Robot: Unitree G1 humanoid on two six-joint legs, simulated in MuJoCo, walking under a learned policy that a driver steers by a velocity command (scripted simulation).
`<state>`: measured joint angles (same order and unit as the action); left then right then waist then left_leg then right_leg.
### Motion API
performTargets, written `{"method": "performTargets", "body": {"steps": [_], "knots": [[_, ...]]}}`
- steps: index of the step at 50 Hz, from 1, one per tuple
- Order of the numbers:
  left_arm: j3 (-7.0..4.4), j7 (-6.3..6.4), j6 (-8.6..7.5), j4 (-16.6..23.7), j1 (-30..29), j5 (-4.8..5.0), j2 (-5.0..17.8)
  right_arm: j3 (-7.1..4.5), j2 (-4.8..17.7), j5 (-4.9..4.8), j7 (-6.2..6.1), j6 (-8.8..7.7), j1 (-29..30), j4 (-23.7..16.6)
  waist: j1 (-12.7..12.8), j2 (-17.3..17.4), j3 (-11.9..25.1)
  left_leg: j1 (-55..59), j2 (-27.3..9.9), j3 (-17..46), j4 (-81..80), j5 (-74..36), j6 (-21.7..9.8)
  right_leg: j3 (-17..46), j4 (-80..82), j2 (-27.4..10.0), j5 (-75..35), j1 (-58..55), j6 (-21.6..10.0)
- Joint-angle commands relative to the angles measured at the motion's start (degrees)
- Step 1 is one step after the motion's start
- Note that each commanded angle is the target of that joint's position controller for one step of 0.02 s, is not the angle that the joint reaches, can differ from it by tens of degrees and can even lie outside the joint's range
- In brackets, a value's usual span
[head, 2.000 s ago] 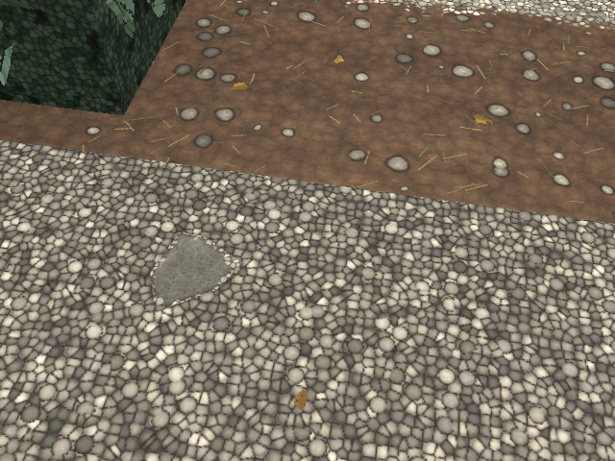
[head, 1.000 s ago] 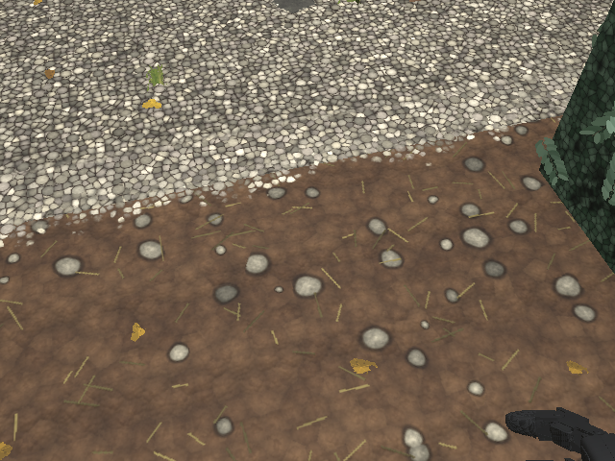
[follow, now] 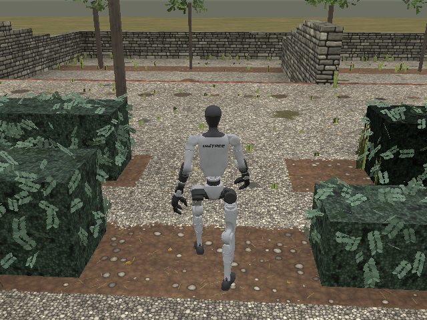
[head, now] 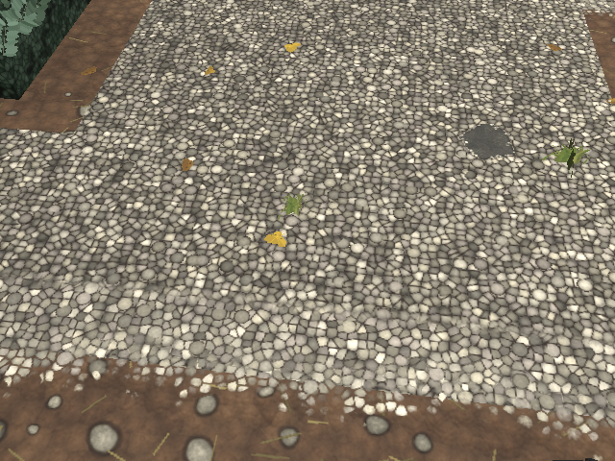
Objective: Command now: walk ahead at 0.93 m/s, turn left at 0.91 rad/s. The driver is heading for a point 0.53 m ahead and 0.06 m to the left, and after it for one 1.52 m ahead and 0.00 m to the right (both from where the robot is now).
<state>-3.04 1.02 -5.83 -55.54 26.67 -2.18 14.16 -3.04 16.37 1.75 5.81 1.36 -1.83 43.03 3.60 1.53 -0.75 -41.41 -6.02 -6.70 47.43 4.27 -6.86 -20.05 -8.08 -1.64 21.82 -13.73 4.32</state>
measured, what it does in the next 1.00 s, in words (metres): walks ahead: left foot, then right foot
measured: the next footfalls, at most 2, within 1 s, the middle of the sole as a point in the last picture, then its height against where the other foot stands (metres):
left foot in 0.08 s outside the picture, level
right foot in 0.54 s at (299, 352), level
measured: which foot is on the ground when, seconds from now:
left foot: up 0.00-0.06, down 0.08-0.56, up 0.58-0.94, down 0.96-1.00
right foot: down 0.00-0.06, up 0.08-0.52, down 0.54-0.98, up 1.00-1.00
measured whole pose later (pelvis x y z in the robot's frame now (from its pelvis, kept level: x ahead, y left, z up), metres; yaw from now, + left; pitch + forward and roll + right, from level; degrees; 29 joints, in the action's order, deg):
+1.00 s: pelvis +0.93 +0.22 -0.01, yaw -5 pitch +3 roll +1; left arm -5.4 -0.7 -3.8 -49.7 26.3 0.5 19.5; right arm 1.8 15.3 3.0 -0.5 -6.0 1.9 33.8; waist 7.1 -1.2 -1.5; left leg -29.9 -1.4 1.7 32.9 6.2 1.4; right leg 14.5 -45.2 7.0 27.1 2.6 -6.4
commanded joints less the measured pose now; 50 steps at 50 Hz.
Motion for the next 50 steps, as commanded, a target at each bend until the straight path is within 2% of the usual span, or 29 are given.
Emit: {"method": "performTargets", "body": {"steps": [1, 3, 4, 5, 6, 7, 9, 12, 14, 17, 20, 22, 24, 26, 27, 28, 29, 30, 31, 32, 33, 35, 39, 42, 45, 47, 48, 49, 50], "knots": [[-1.82, 0.57, 0.73, 2.3, -0.6, 0.08, 10.7, -0.06, 2.3, -0.59, -0.89, -1.12, 4.8, -5.4, -3.7, -6.7, -5.4, 5.9, 7.0, -7.2, -4.9, 6.8, -4.4, 0.2, -7.6, -14.6, -65.1, 2.2, -7.5], [-2.92, 0.55, 2.64, 3.4, -2.3, 0.09, 14.9, -1.92, 6.0, -1.14, -2.23, -1.76, -11.6, -1.5, -11.7, -9.1, 3.6, 24.0, 12.3, -7.0, -5.6, 14.2, -7.0, 1.0, -30.3, -16.7, -81.3, 5.1, -8.1], [-2.93, 0.17, 2.78, 4.6, -4.3, 0.18, 14.9, -3.89, 9.4, -0.58, -3.29, -2.35, -24.4, 2.6, -17.4, -6.6, 9.7, 43.0, 13.2, -2.2, -11.0, 13.5, -9.0, 2.0, -48.7, -15.8, -70.1, 16.8, -6.9], [-1.27, -1.1, 2.21, 7.9, -3.0, 0.3, 7.2, -5.85, 15.8, -0.14, -4.44, -1.78, -22.2, 3.3, -11.6, 6.6, 10.2, 59.3, -0.2, 22.5, -16.7, 30.0, -13.6, 3.8, -68.4, -7.1, -15.1, 43.7, -3.8], [-1.29, -1.55, 0.21, 13.2, -9.9, 0.79, 7.7, -6.91, 20.2, -0.16, -4.45, -0.93, -22.5, 1.7, -11.2, 7.4, 15.9, 66.2, -8.0, 51.3, -28.2, 32.8, -19.0, 15.0, -82.5, 2.3, 5.4, 58.3, -1.8], [-1.09, -1.46, -1.1, 16.4, -18.7, 0.62, 8.9, -6.66, 19.3, 0.13, -4.77, -0.77, -23.8, 2.3, -12.6, -0.3, 11.2, 64.3, -8.0, 49.1, -31.7, 24.7, -16.1, 22.2, -81.9, -1.3, -0.7, 64.9, -2.8], [-0.07, -1.07, -1.87, 15.3, -16.3, 0.38, 7.0, -5.57, 14.5, -0.29, -5.77, -2.1, -20.1, 2.9, -7.1, -5.8, 2.5, 48.0, -4.7, 37.6, -32.4, 11.5, -12.8, 22.9, -72.6, -5.8, -4.1, 59.4, -3.4], [0.39, -1.85, 1.66, 13.8, -11.1, -1.76, 5.7, -2.97, 7.8, -1.6, -6.24, -4.37, -15.1, 1.5, -1.2, -4.4, 0.4, 33.2, 1.0, 26.8, -34.1, 5.9, -11.5, 22.7, -64.1, -8.5, -3.3, 50.3, -1.7], [1.1, -2.58, 2.8, 16.1, -16.3, -1.72, 4.6, -2.55, 7.5, -1.84, -5.82, -5.76, -17.2, 2.2, -2.0, -2.6, -3.4, 27.3, 2.9, 23.3, -37.9, 3.1, -11.2, 19.9, -56.2, -8.6, -6.3, 50.8, -1.0], [2.12, -3.33, 2.26, 19.5, -25.8, -0.88, 3.6, -2.3, 6.9, -1.84, -5.14, -6.86, -20.9, 3.3, -5.4, -0.6, -7.2, 26.3, 5.6, 18.6, -40.8, -8.6, -8.5, 17.0, -39.4, -6.8, -21.1, 49.5, -2.2], [2.51, -3.89, 1.54, 20.4, -29.7, 0.74, 3.6, -2.32, 8.2, -2.7, -5.18, -7.9, -23.8, 4.4, -8.0, 0.4, -5.9, 33.3, 3.0, 16.2, -44.5, -21.1, -5.5, 14.4, -26.9, -3.9, -34.5, 44.0, -5.9], [2.04, -3.55, 1.51, 20.1, -30.0, 1.09, 5.0, -2.19, 9.4, -2.25, -5.51, -8.44, -24.2, 5.4, -7.8, 0.4, -4.5, 42.1, 1.6, 13.0, -44.1, -33.0, -3.0, 12.8, -22.4, -1.1, -34.6, 42.5, -8.7], [1.01, -3.05, 1.68, 18.5, -24.5, 1.26, 7.9, -2.75, 12.3, -0.61, -6.43, -8.1, -23.4, 5.9, -3.8, 3.9, 0.4, 50.5, -1.0, 10.2, -36.1, -55.7, -0.7, 12.1, -22.8, 3.5, -26.0, 38.0, -10.8], [-0.89, -2.09, 2.43, 12.8, -5.8, 2.18, 11.6, -3.18, 13.3, 2.11, -7.54, -6.36, -19.7, 5.4, 5.7, 5.7, 8.7, 51.7, -2.7, 7.4, -14.1, -69.0, 0.4, 12.2, -25.7, 7.5, -16.3, 24.2, -12.6], [-2.0, -1.45, 2.89, 9.2, 6.4, 2.01, 13.1, -3.1, 13.2, 2.42, -7.86, -5.61, -15.8, 4.5, 12.7, 3.4, 11.5, 43.8, -0.7, 4.1, 5.9, -62.8, 1.1, 14.1, -23.6, 5.7, -13.0, 12.5, -14.5], [-3.48, -0.89, 3.49, 7.8, 11.4, 1.22, 17.2, -1.37, 6.5, 1.73, -7.2, -6.22, -15.1, 1.9, 11.4, -8.2, 13.0, 23.5, 6.9, 3.4, 33.6, -23.2, 2.8, 31.5, -26.0, -3.7, 0.7, -0.1, -19.5], [-3.62, -1.84, 3.84, 7.5, 4.9, 0.81, 18.1, 0.06, 2.5, -0.61, -5.19, -7.88, -23.0, -0.3, 0.8, -24.9, 17.0, 0.4, 15.9, 9.8, 45.5, 21.7, 5.4, 71.1, -10.0, -14.7, 8.9, -9.7, -29.4], [-3.33, -2.47, 3.6, 10.1, -3.2, 0.94, 13.5, 0.75, 5.3, 0.41, -5.68, -8.55, -17.8, -0.8, 1.6, -11.1, 11.2, -4.0, 10.1, 14.5, 44.0, 15.4, 3.5, 70.9, -5.9, -14.3, 14.0, -4.3, -28.5], [-2.63, -2.58, 3.36, 9.8, -4.2, 1.54, 10.3, 0.84, 6.9, 0.74, -5.43, -9.13, -12.8, -1.9, 0.8, -2.0, 6.5, -2.3, 6.9, 15.1, 39.3, 11.5, 3.5, 63.4, -5.4, -13.0, 11.5, 4.8, -26.6], [-2.2, -2.42, 3.13, 8.9, -4.5, 1.36, 8.5, 1.25, 6.4, 1.27, -5.32, -9.2, -10.5, -2.7, -1.0, 3.2, 2.5, 0.8, 4.7, 14.0, 33.2, 10.7, 3.6, 57.6, -4.2, -10.5, 6.2, 13.5, -24.4], [-1.63, -1.93, 2.75, 7.8, -4.4, 1.42, 7.7, 1.57, 5.8, 2.2, -5.25, -8.43, -8.4, -4.3, -2.9, 3.9, -1.0, 3.0, 3.5, 13.7, 30.1, 11.6, 4.7, 52.3, -3.6, -7.3, 0.7, 20.8, -22.8], [-1.49, -1.7, 1.71, 7.0, -4.5, 1.82, 8.8, 2.67, 4.2, 3.05, -4.92, -6.22, -9.1, -6.0, -6.0, -0.3, -3.5, 4.6, 1.5, 12.5, 23.0, 13.9, 6.8, 47.4, -1.8, -3.9, -2.0, 29.0, -23.0], [-2.81, -1.93, 0.57, 8.8, -4.4, 2.05, 11.4, 4.46, 3.1, 1.14, -3.83, -5.93, 4.0, -11.9, -3.2, -2.1, -7.5, 12.7, 1.1, 7.3, -1.9, -0.5, 10.0, 40.8, 3.9, 0.9, -9.9, 40.8, -21.3], [-3.82, -2.49, 0.35, 8.7, -1.4, 3.17, 12.9, 4.54, 2.7, -0.07, -3.8, -6.07, 7.0, -12.7, 0.3, -3.2, -4.4, 19.7, 3.6, 6.2, -12.1, -12.9, 9.5, 40.6, 2.3, 0.5, -23.5, 34.9, -17.9], [-4.34, -1.68, 1.05, 8.6, 0.4, 2.86, 13.7, 3.65, 4.9, 0.07, -4.66, -6.5, 6.6, -12.9, 0.7, -4.3, -1.2, 21.3, 5.5, 7.3, -19.1, -7.9, 8.5, 42.0, -6.3, -0.7, -35.6, 22.5, -15.2], [-4.9, -1.53, 1.19, 8.9, -1.0, 2.18, 16.6, 1.62, 8.9, -0.1, -5.95, -7.12, -5.0, -9.8, -5.4, -3.6, 7.5, 34.8, 7.5, 6.9, -20.0, 1.8, 7.1, 40.5, -23.6, 0.5, -48.8, 19.6, -12.7], [-4.79, -1.8, 0.76, 9.9, -3.9, 1.98, 16.1, 0.27, 11.5, 0.32, -7.04, -7.45, -16.4, -7.5, -11.8, -3.3, 13.3, 48.9, 2.8, 10.3, -17.6, 6.5, 5.7, 39.5, -37.9, 2.6, -42.9, 27.5, -11.7], [-2.64, -1.55, -0.01, 12.0, -5.6, 1.5, 8.1, -1.38, 15.8, 1.87, -8.28, -7.48, -30.2, -5.5, -15.7, 5.7, 22.2, 62.7, -11.9, 24.5, -17.4, 26.8, 4.5, 34.8, -57.5, 5.4, -13.9, 37.0, -12.4], [-0.74, -1.71, 0.28, 16.3, 1.8, 4.76, 3.3, -2.54, 20.6, 2.75, -7.65, -6.79, -24.1, -5.8, -7.4, 26.1, 28.9, 69.6, -24.9, 59.1, -31.4, 40.0, -2.0, 28.2, -71.9, 9.0, 7.6, 53.4, -10.7]]}}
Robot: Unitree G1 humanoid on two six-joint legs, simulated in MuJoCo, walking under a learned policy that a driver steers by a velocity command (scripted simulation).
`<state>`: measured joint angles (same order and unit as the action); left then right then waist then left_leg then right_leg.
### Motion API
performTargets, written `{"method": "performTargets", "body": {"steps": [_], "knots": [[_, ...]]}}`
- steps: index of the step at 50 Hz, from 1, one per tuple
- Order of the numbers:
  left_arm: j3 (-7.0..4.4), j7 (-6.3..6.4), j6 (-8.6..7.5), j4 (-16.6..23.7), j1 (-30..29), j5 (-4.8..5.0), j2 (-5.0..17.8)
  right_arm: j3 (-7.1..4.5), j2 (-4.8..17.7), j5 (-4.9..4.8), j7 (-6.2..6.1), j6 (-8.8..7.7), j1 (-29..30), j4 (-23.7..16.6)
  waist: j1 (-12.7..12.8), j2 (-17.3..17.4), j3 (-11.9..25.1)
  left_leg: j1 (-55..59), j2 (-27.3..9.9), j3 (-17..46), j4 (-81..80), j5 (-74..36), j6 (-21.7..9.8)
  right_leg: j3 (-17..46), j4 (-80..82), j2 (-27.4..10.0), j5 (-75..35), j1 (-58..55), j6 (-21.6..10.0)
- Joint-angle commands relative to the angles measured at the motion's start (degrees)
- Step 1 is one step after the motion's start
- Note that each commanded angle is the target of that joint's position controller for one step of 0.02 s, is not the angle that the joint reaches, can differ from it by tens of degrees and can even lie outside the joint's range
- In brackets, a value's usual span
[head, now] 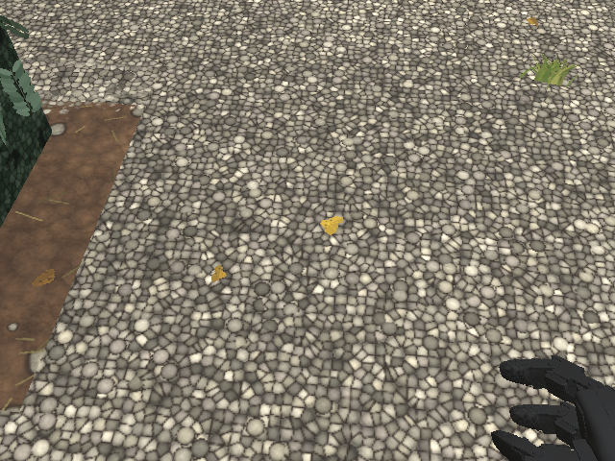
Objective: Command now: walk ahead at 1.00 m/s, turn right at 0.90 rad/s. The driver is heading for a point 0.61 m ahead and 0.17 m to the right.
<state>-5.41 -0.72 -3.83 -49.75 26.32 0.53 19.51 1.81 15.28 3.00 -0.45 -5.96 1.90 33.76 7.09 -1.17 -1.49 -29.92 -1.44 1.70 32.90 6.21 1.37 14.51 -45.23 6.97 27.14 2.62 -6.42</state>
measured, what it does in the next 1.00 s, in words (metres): walks ahead, turning right: right foot, then left foot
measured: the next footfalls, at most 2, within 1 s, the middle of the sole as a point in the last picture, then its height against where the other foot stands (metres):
right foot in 0.42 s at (400, 428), level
left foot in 0.78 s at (427, 278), level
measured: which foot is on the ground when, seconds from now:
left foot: down 0.00-0.40, up 0.42-0.76, down 0.78-1.00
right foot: up 0.00-0.40, down 0.42-0.80, up 0.82-1.00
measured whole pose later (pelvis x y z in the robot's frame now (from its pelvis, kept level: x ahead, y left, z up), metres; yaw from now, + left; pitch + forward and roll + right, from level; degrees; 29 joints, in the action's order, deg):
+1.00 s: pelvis +0.74 -0.13 +0.01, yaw -38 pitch +1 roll +1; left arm -2.9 2.0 2.2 -43.2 10.6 0.5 16.2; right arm -0.9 12.4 1.7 1.2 -2.8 -7.5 40.4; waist -0.2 -0.2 -4.0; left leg -24.8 3.6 -1.3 26.4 2.4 -3.5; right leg 5.7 -60.8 -0.2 27.9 26.6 3.2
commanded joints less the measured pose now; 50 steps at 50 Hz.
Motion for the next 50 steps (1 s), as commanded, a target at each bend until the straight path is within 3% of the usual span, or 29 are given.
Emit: {"method": "performTargets", "body": {"steps": [1, 2, 3, 7, 14, 16, 18, 19, 20, 21, 22, 23, 24, 25, 27, 28, 29, 32, 35, 37, 39, 40, 41, 42, 43, 44, 46, 48, 50], "knots": [[1.38, 0.77, -0.28, 8.1, -3.2, 0.18, 3.0, -6.92, 14.6, 1.02, -1.0, 1.13, -21.8, 2.1, -11.7, 15.0, 19.3, 50.2, -25.2, 46.0, -18.5, 44.8, -10.2, -8.0, -37.6, -5.6, -4.4, 43.8, -0.6], [0.92, 0.21, 0.28, 8.3, -8.7, -1.02, 4.4, -5.59, 9.4, 0.47, -0.8, 1.18, -18.9, 2.1, -12.4, 7.8, 11.3, 42.7, -21.8, 33.0, -17.2, 34.1, -9.0, -9.5, -34.5, -7.6, -9.2, 44.3, -0.2], [0.89, -0.58, 0.75, 8.5, -11.2, -1.44, 3.9, -5.11, 7.4, 0.75, -0.54, 1.17, -18.9, 3.5, -11.7, 3.2, 6.7, 36.4, -19.3, 24.1, -17.5, 20.6, -8.3, -9.9, -32.2, -9.4, -11.0, 42.6, 0.4], [2.28, -2.98, 3.68, 12.6, -16.9, -2.39, -1.1, -4.25, 3.8, -1.7, 0.23, -0.42, -24.1, 10.0, -8.5, 6.4, 1.2, 30.0, -14.3, 4.6, -19.5, -3.3, -4.7, -11.4, -30.1, -12.9, -12.0, 44.3, 1.0], [4.44, -5.45, 3.88, 19.1, -30.0, -2.18, -0.5, -4.97, 7.8, -1.57, 0.13, -1.81, -23.2, 12.6, -6.6, 2.6, -6.5, 24.0, -9.2, -16.4, -26.5, -28.1, -1.8, -23.0, -4.0, -9.3, -28.1, 34.7, -1.2], [4.27, -5.29, 3.69, 18.2, -28.8, -2.14, 0.5, -5.71, 11.2, -1.63, -0.46, -1.31, -26.1, 12.8, -5.3, 4.6, -3.7, 29.0, -10.0, -18.1, -19.8, -54.8, -0.8, -26.8, -0.1, -4.7, -26.6, 27.5, -3.3], [3.03, -4.31, 3.44, 15.1, -18.5, -2.13, 3.6, -6.66, 14.7, -1.38, -1.45, 0.43, -25.2, 12.2, 1.1, 7.4, 2.7, 31.0, -12.5, -17.3, -4.1, -69.6, -0.6, -26.3, 1.0, -1.3, -21.5, 15.5, -5.3], [1.65, -3.52, 3.28, 11.8, -7.3, -2.14, 6.0, -7.04, 15.9, -1.15, -1.61, 1.4, -22.4, 11.0, 6.5, 8.1, 7.5, 27.1, -13.9, -15.9, 9.7, -70.4, -1.4, -23.8, 1.8, -0.5, -19.1, 3.4, -7.2], [-0.2, -2.1, 2.97, 7.8, 3.2, -1.85, 8.6, -7.04, 15.2, -0.83, -1.09, 2.15, -20.5, 9.9, 10.0, 4.7, 11.3, 16.9, -11.8, -15.4, 29.1, -51.8, -1.9, -18.9, 6.8, -0.8, -17.5, -12.0, -9.3], [-2.07, -0.47, 3.78, 7.4, -0.6, -0.16, 12.6, -5.93, 9.3, -0.19, 0.14, 2.09, -19.6, 8.4, 4.7, -8.9, 7.1, -0.2, 0.3, -15.2, 52.1, 12.4, -0.7, -6.1, 9.9, -7.8, -16.8, -17.6, -11.3], [-2.96, -0.58, 4.66, 10.9, -4.3, -2.56, 19.1, -5.07, 8.2, -1.4, -0.03, 0.99, -23.6, 1.2, -1.4, -12.4, 17.6, -19.8, 3.7, -4.0, 67.6, 23.9, 1.6, 24.9, 17.3, -20.4, -18.2, -33.1, -23.7], [-2.82, 0.38, 4.82, 12.1, -2.6, -2.32, 16.0, -4.6, 10.1, -1.41, -0.07, -0.55, -18.2, 0.1, 1.7, -1.2, 17.8, -23.8, 0.9, 3.0, 64.5, 18.8, 1.2, 31.9, 27.1, -23.5, -13.7, -29.9, -22.8], [-1.85, 1.13, 4.14, 10.7, -5.3, -2.03, 12.1, -4.22, 9.8, -1.76, -0.15, -1.08, -17.9, 0.9, -2.2, 4.5, 6.8, -22.1, -2.0, 2.8, 57.1, 15.5, 0.8, 26.7, 29.5, -22.9, -21.4, -17.9, -20.0], [-0.9, 1.47, 3.21, 9.8, -8.1, -1.76, 9.4, -4.1, 9.2, -1.26, -0.35, -0.64, -18.1, 1.7, -6.5, 7.8, 1.1, -16.4, -4.1, 2.0, 51.0, 15.4, 1.1, 19.5, 28.7, -20.5, -34.0, -6.4, -17.5], [0.67, 1.46, 1.3, 10.1, -11.5, -0.96, 6.0, -3.99, 8.5, 0.23, -0.5, 2.26, -21.6, 3.6, -10.7, 9.6, -1.7, -4.7, -6.0, 1.2, 43.8, 17.7, 2.5, 8.0, 27.9, -17.3, -57.3, 9.4, -14.9], [1.01, 1.03, 0.61, 9.4, -11.3, -0.69, 5.6, -3.89, 7.7, 0.22, -0.31, 3.33, -21.7, 3.3, -11.5, 8.5, -1.2, -0.7, -6.3, 0.5, 37.6, 18.2, 2.9, 4.1, 28.4, -15.4, -61.1, 13.7, -13.8], [1.11, 0.65, -1.12, 12.2, -16.9, 1.39, 3.0, -5.45, 9.2, -3.45, -1.11, 0.8, -17.6, 2.0, -10.9, 8.4, -0.7, -2.4, -6.0, 2.4, 33.7, 16.4, 3.4, 4.9, 28.3, -14.5, -56.1, 15.2, -13.1], [0.37, 2.51, -0.48, 9.5, -13.4, 1.67, 5.0, -3.0, 1.8, -2.09, -0.63, -1.7, -8.1, -1.0, -6.8, 4.7, 2.7, 4.1, -1.6, -3.1, 10.4, -4.0, 2.8, -6.1, 25.4, -6.0, -56.3, 17.8, -8.0], [0.57, 3.17, 1.06, 5.5, -3.7, 0.94, 4.2, -3.59, 2.2, -2.46, 1.13, -2.26, -2.5, -2.1, -1.7, -0.6, 4.5, 10.2, 4.5, -4.4, -2.3, -23.2, 0.8, -4.5, 23.7, -6.2, -45.4, 13.3, -3.5], [0.85, 3.24, 1.52, 4.7, -3.3, 0.59, 2.9, -4.92, 4.9, -2.3, 1.48, -1.99, -2.7, -2.7, -3.3, -4.2, 4.3, 11.2, 5.3, -2.7, -5.9, -21.6, -1.4, -1.4, 19.0, -7.5, -44.5, 8.2, -1.7], [0.59, 3.08, 1.7, 6.4, -8.4, 0.14, 3.2, -6.31, 7.0, -1.49, 1.61, -2.33, -12.5, 0.1, -10.7, -5.3, 8.3, 20.1, 4.5, -3.2, -10.0, -26.7, -3.5, -2.5, 6.1, -6.6, -50.1, 5.3, 1.5], [1.13, 2.75, 1.63, 8.6, -10.9, -0.78, 1.6, -6.81, 9.4, -0.82, 1.55, -2.5, -21.0, 2.1, -14.4, -1.7, 14.4, 32.3, -3.9, 3.1, -5.6, -47.1, -6.2, -4.3, -9.4, -3.9, -36.5, 10.7, 4.2], [2.38, 2.15, 1.67, 6.4, 2.9, -0.52, -3.1, -5.66, 8.9, 0.96, 1.77, -2.03, -21.6, 2.0, -8.9, 14.7, 25.0, 50.2, -23.2, 23.7, 1.3, -71.1, -19.4, -1.9, -33.4, 3.7, 15.7, 24.9, 8.3], [2.11, 1.19, 1.99, 4.4, 8.3, 0.67, 2.0, -5.96, 8.1, -0.78, 2.13, -1.16, -22.4, 2.0, -9.8, 12.2, 33.8, 53.6, -25.9, 35.2, -1.7, -53.3, -23.0, 4.2, -39.1, 1.1, 13.8, 28.5, 8.0], [1.12, 1.1, 3.14, 5.2, 1.2, 1.53, 5.3, -5.97, 6.9, -1.95, 1.87, -0.18, -17.2, 0.8, -10.7, 6.5, 26.5, 46.0, -22.7, 30.9, -5.5, -34.2, -21.4, 1.7, -39.7, -1.8, 9.7, 31.0, 9.2], [0.87, 1.73, 4.34, 7.1, -6.0, 1.06, 5.4, -5.18, 5.0, -2.37, 1.47, 1.01, -12.0, 0.5, -9.5, 0.9, 17.0, 34.2, -18.4, 25.7, -9.2, -18.8, -18.2, -2.9, -35.6, -4.0, 5.1, 32.1, 9.7], [0.82, 2.49, 6.41, 8.0, -8.3, 0.38, 3.3, -4.07, 3.8, -1.67, 1.18, 2.35, -6.6, 1.0, -5.3, 2.6, 6.4, 15.1, -12.5, 19.5, -15.9, -2.6, -14.7, -7.3, -28.0, -7.0, 0.7, 27.4, 9.9], [1.6, 2.88, 6.77, 6.9, -5.1, 0.05, -0.6, -4.28, 3.7, -1.23, 1.62, 2.62, -4.6, 1.7, -3.5, 6.6, 4.9, 6.8, -7.2, 11.4, -18.2, -3.4, -12.4, -10.6, -15.6, -7.7, -0.1, 19.6, 9.9], [2.24, 3.29, 6.05, 6.7, -6.3, -0.78, -2.3, -4.78, 4.1, -1.31, 1.51, 2.52, -6.1, 3.1, -4.5, 7.9, 8.0, 8.8, -7.3, 9.4, -17.0, -10.4, -13.5, -11.4, -6.6, -8.5, -0.7, 16.3, 10.1]]}}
